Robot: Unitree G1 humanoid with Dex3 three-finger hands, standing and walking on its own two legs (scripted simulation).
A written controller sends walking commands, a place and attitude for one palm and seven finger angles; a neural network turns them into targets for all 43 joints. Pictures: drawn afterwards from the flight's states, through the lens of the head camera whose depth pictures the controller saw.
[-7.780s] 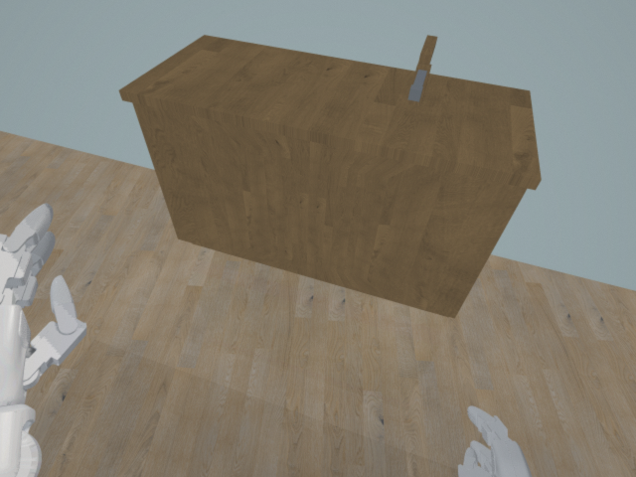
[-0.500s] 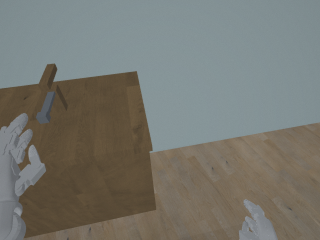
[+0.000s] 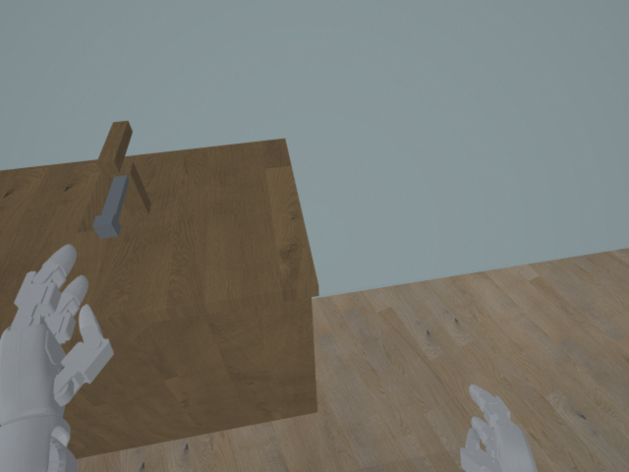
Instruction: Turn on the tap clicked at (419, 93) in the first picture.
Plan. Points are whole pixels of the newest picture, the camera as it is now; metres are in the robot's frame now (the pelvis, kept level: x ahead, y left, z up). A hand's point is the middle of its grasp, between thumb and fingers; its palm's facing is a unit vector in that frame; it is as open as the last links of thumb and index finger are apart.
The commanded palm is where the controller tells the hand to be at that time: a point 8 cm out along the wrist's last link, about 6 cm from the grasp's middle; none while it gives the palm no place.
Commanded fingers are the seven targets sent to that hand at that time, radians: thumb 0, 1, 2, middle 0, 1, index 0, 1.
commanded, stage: turn the palm inward beside the body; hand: left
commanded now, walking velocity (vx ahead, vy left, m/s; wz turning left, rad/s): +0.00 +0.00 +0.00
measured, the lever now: (107, 226) +0.43 +0.39 +0.07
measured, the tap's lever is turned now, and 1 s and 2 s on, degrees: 0 0 0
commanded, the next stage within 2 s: reach beside the lever's end, fingers flat in 0.92 s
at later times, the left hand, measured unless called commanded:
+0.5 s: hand (95, 357) +0.19 +0.25 +0.13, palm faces +0.47 -0.87 -0.13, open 7.4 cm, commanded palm +0.13 +0.29 +0.14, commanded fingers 0.00 0.90 0.90 -0.20 -0.30 -0.20 -0.30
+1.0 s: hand (109, 365) +0.18 +0.23 +0.13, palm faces +0.48 -0.87 -0.12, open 7.4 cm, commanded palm +0.13 +0.27 +0.14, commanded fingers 0.00 0.90 0.90 -0.20 -0.30 -0.20 -0.30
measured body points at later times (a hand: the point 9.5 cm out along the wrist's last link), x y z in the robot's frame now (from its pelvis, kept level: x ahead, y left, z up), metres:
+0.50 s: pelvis +0.00 +0.01 +0.00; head -0.01 +0.00 +0.45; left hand +0.16 +0.29 +0.14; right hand +0.20 -0.20 -0.07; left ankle -0.01 +0.12 -0.72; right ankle -0.01 -0.08 -0.72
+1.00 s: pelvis +0.00 +0.00 +0.00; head -0.02 -0.03 +0.45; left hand +0.15 +0.27 +0.14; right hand +0.20 -0.22 -0.07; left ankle -0.01 +0.12 -0.72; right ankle -0.01 -0.08 -0.72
